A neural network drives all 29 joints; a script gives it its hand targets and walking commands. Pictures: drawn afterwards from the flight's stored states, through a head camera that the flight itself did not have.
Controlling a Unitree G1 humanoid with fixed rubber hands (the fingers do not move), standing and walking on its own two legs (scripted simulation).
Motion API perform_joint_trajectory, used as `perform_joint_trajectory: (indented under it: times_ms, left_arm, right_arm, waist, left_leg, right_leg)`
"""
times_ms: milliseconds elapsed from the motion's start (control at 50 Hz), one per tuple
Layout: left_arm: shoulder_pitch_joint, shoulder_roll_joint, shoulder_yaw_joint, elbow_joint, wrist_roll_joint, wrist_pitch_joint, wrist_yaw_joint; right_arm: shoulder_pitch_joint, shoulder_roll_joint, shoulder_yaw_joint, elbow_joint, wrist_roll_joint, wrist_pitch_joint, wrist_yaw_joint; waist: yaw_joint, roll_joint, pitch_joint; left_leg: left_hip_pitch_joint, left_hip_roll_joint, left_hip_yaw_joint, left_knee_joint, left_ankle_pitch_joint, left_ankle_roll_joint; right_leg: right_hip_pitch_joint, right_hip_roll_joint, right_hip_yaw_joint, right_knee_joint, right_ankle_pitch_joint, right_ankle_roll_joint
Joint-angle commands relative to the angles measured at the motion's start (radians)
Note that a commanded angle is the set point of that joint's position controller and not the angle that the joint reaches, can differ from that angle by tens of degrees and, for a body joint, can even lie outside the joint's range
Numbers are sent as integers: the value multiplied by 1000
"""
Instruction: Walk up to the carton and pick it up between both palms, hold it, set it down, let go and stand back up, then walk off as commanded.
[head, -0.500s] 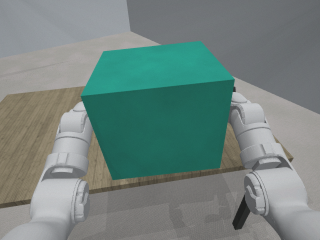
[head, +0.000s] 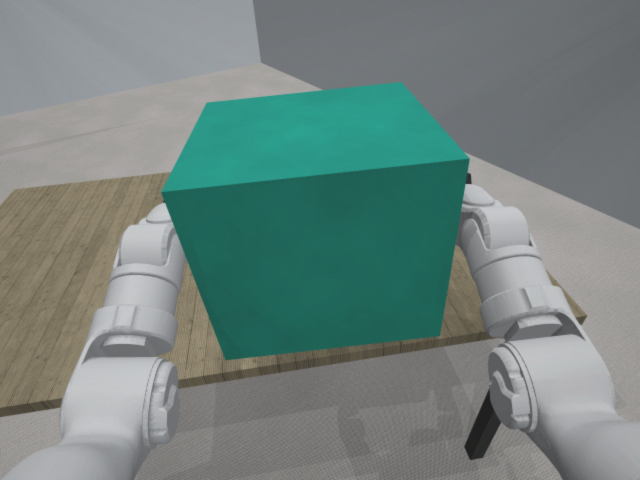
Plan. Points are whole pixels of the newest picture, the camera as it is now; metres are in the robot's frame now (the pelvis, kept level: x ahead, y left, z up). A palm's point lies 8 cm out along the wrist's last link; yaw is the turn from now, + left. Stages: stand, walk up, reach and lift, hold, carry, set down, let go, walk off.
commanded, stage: hold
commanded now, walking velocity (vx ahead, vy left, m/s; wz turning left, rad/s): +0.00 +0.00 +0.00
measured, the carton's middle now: (317, 213) +0.38 +0.01 +0.20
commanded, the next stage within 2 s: set down in 0.06 s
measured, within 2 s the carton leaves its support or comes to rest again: neither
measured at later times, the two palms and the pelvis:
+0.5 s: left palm (176, 201) +0.40 +0.19 +0.22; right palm (451, 185) +0.40 -0.16 +0.22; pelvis +0.00 +0.00 +0.00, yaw +0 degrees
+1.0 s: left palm (194, 217) +0.46 +0.20 +0.15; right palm (424, 186) +0.48 -0.15 +0.17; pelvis +0.05 +0.01 +0.01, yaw +0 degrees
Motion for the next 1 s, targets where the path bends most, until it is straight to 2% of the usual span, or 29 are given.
perform_joint_trajectory:
  times_ms: [0,20,40,60,80,100,120,160,200,220,240,280,300,340,360,380,480,540,580,620,680,700,760,780,840,860,900,940,980]
  left_arm:
    - [-1020,-908,-341,-453,-114,-79,-172]
    - [-986,-915,-330,-424,-115,-74,-172]
    - [-1025,-921,-346,-460,-130,-82,-167]
    - [-1041,-867,-347,-491,-121,-64,-172]
    - [-1121,-870,-366,-551,-141,-68,-168]
    - [-1053,-856,-324,-456,-118,-60,-174]
    - [-1057,-869,-330,-461,-122,-64,-178]
    - [-1066,-875,-336,-480,-129,-62,-169]
    - [-1070,-878,-338,-467,-136,-75,-163]
    - [-1098,-839,-309,-458,-125,-79,-162]
    - [-1112,-872,-336,-482,-136,-90,-165]
    - [-1114,-843,-282,-415,-108,-103,-168]
    - [-1096,-805,-232,-360,-86,-114,-171]
    - [-1106,-793,-206,-322,-66,-135,-182]
    - [-1072,-755,-138,-214,-30,-147,-199]
    - [-1054,-730,-114,-203,-11,-161,-212]
    - [-912,-648,12,-36,128,-228,-289]
    - [-893,-637,5,-26,154,-259,-306]
    - [-902,-632,-24,-67,142,-280,-291]
    - [-903,-661,-97,-107,99,-311,-273]
    - [-926,-692,-200,-189,28,-364,-247]
    - [-899,-709,-240,-206,7,-381,-239]
    - [-915,-758,-349,-348,-45,-413,-224]
    - [-922,-757,-376,-387,-59,-417,-217]
    - [-850,-742,-369,-381,-33,-406,-216]
    - [-860,-761,-395,-422,-38,-408,-217]
    - [-823,-755,-404,-416,-36,-386,-225]
    - [-791,-772,-399,-367,-25,-385,-238]
    - [-795,-768,-399,-382,-17,-383,-236]
  right_arm:
    - [-1029,798,373,-451,271,-90,116]
    - [-1062,793,370,-483,270,-90,113]
    - [-1071,812,383,-505,282,-95,112]
    - [-1019,814,463,-440,339,-56,123]
    - [-1039,814,447,-445,342,-60,131]
    - [-1039,814,440,-418,330,-52,130]
    - [-1036,824,436,-410,318,-61,131]
    - [-1104,828,458,-472,344,-71,140]
    - [-1130,790,431,-484,318,-89,139]
    - [-1119,799,423,-448,309,-85,141]
    - [-1126,815,430,-444,305,-96,142]
    - [-1139,793,377,-388,273,-108,147]
    - [-1138,793,353,-355,242,-114,148]
    - [-1142,757,306,-303,206,-145,160]
    - [-1094,735,259,-210,169,-161,163]
    - [-1066,739,248,-212,146,-183,164]
    - [-950,655,103,-114,19,-283,157]
    - [-934,615,67,-91,-41,-327,144]
    - [-929,664,117,-128,-34,-346,143]
    - [-960,688,179,-207,-20,-373,141]
    - [-964,741,276,-322,21,-404,129]
    - [-906,738,302,-325,29,-400,123]
    - [-870,798,394,-427,75,-419,108]
    - [-801,793,418,-402,81,-405,107]
    - [-718,798,434,-335,82,-392,97]
    - [-704,809,448,-358,81,-395,91]
    - [-662,802,446,-331,102,-389,84]
    - [-668,777,418,-359,84,-400,79]
    - [-658,769,394,-324,77,-398,77]
  waist:
    - [-60,-14,-481]
    - [-59,-47,-476]
    - [-62,-37,-514]
    - [-15,38,-432]
    - [-42,17,-481]
    - [-20,-9,-403]
    - [-30,-12,-423]
    - [-1,13,-476]
    - [-12,21,-486]
    - [-1,-5,-437]
    - [-8,10,-467]
    - [-6,25,-427]
    - [0,-5,-371]
    - [-21,-7,-365]
    - [-20,-11,-275]
    - [-14,-40,-286]
    - [-53,-125,-235]
    - [-76,-121,-248]
    - [-53,-119,-313]
    - [-56,-92,-420]
    - [-61,-79,-635]
    - [-79,-70,-671]
    - [-96,-27,-835]
    - [-112,-29,-838]
    - [-107,-8,-758]
    - [-128,-15,-776]
    - [-131,-8,-711]
    - [-158,-8,-691]
    - [-165,-2,-640]
  left_leg:
    - [422,-37,-124,-42,34,-1]
    - [412,-36,-122,-38,25,2]
    - [417,-39,-123,-37,31,4]
    - [475,-44,-116,-38,1,6]
    - [493,-35,-123,-39,-31,2]
    - [463,-35,-122,-51,-42,14]
    - [464,-36,-120,-44,-40,14]
    - [467,-35,-120,-40,-27,14]
    - [474,-29,-118,-35,-7,1]
    - [444,-31,-112,-45,-55,7]
    - [458,-29,-122,-41,-26,2]
    - [437,-24,-111,-56,-93,5]
    - [397,-21,-108,-68,-128,11]
    - [408,-18,-97,-83,-161,6]
    - [384,-21,-88,-88,-223,9]
    - [416,-27,-89,-69,-210,9]
    - [541,-49,-54,-26,-162,17]
    - [550,-41,-48,-40,-139,5]
    - [515,-29,-35,-67,-104,6]
    - [495,-15,-36,-88,-39,1]
    - [533,-20,-47,-35,108,-18]
    - [544,-23,-49,-17,160,-27]
    - [605,-30,-69,45,336,-56]
    - [619,-29,-73,55,369,-64]
    - [597,-36,-69,61,431,-71]
    - [625,-36,-78,74,482,-81]
    - [629,-38,-79,74,499,-85]
    - [637,-36,-89,73,485,-89]
    - [649,-40,-91,70,489,-88]
  right_leg:
    - [121,38,-59,-185,100,-4]
    - [119,40,-68,-185,93,-3]
    - [142,37,-64,-182,107,-1]
    - [149,49,-73,-184,76,-21]
    - [138,52,-76,-187,50,-25]
    - [126,40,-71,-198,36,-21]
    - [128,41,-76,-198,31,-24]
    - [119,43,-71,-194,36,-29]
    - [116,49,-83,-192,49,-32]
    - [111,47,-81,-194,10,-29]
    - [113,47,-86,-196,27,-31]
    - [89,41,-84,-206,-37,-34]
    - [94,29,-87,-210,-60,-26]
    - [97,31,-92,-214,-93,-36]
    - [66,20,-88,-233,-170,-41]
    - [50,4,-71,-242,-188,-51]
    - [-28,-33,-48,-286,-292,-67]
    - [2,-23,-71,-284,-244,-55]
    - [103,-8,-80,-268,-154,-36]
    - [198,14,-104,-241,-1,-7]
    - [262,24,-120,-202,205,-6]
    - [276,25,-112,-190,290,-1]
    - [321,33,-120,-154,499,6]
    - [322,33,-120,-147,545,9]
    - [370,17,-111,-123,727,27]
    - [384,23,-120,-113,775,29]
    - [383,22,-113,-121,794,33]
    - [369,22,-119,-129,780,30]
    - [334,29,-126,-144,742,29]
